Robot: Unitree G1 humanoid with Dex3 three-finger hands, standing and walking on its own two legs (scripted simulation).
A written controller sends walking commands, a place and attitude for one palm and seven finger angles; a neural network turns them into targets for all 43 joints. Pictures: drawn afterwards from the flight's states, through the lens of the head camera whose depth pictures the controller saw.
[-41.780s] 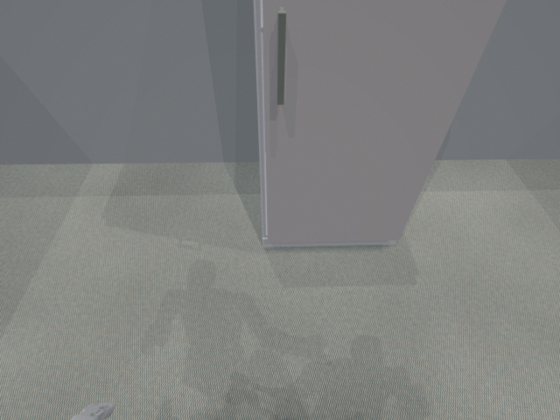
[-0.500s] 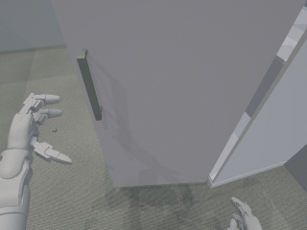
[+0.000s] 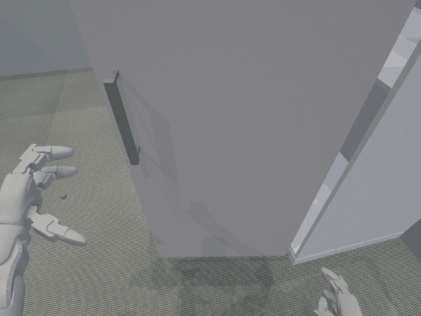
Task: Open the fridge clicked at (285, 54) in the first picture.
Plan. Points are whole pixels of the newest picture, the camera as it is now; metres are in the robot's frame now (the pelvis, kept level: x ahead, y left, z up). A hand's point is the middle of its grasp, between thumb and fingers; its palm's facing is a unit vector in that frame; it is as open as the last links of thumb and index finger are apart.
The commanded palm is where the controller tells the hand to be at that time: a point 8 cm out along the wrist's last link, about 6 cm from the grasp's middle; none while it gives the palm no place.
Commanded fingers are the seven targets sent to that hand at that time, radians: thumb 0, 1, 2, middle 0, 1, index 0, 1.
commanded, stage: slip the hand off the handle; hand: left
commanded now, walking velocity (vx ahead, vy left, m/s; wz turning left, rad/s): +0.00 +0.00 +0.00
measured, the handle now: (126, 122) +0.45 +0.25 +0.13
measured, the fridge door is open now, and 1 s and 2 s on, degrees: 77 77 77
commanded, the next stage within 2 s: draw the hand back to the body in 0.20 s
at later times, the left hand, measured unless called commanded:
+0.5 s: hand (59, 183) +0.27 +0.30 +0.14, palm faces +0.27 -0.96 +0.03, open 14.7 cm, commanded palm +0.22 +0.33 +0.15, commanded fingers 0.00 -0.55 0.20 -0.25 -1.15 -0.25 -1.15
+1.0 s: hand (42, 200) +0.23 +0.29 +0.16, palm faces +0.45 -0.85 -0.28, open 13.7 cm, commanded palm +0.18 +0.32 +0.17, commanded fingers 0.00 -0.01 0.46 -0.23 -0.83 -0.23 -0.83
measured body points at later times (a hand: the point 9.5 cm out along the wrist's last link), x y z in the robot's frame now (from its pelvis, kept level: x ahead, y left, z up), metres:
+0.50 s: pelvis +0.01 +0.01 +0.00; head +0.00 +0.00 +0.45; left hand +0.25 +0.35 +0.14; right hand +0.18 -0.23 -0.07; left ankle +0.06 +0.12 -0.72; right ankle -0.02 -0.10 -0.72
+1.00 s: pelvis +0.01 +0.01 +0.01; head -0.02 +0.00 +0.46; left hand +0.20 +0.33 +0.17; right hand +0.21 -0.19 -0.05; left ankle +0.06 +0.12 -0.72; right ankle -0.02 -0.10 -0.72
